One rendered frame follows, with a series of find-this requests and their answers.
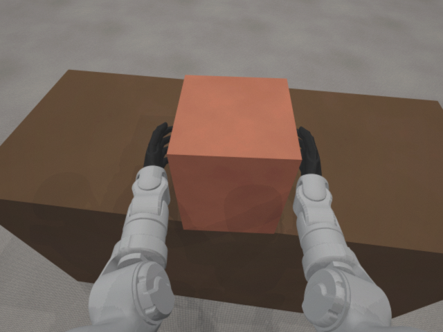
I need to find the robot left upper arm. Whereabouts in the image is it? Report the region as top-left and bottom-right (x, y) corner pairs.
(65, 261), (175, 332)

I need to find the carton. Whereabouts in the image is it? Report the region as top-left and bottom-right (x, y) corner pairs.
(167, 75), (302, 234)

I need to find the robot right hand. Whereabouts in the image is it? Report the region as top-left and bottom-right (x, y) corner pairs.
(296, 127), (322, 176)

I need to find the right robot forearm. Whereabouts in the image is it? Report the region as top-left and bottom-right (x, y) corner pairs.
(293, 174), (376, 285)

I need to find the robot left hand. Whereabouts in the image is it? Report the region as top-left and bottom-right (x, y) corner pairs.
(143, 122), (173, 169)

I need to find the pedestal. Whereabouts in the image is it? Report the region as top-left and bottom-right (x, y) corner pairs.
(0, 70), (443, 318)

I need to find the robot right upper arm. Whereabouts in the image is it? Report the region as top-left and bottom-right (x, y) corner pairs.
(302, 268), (426, 332)

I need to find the left robot forearm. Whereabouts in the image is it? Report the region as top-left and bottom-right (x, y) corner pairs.
(89, 165), (170, 319)

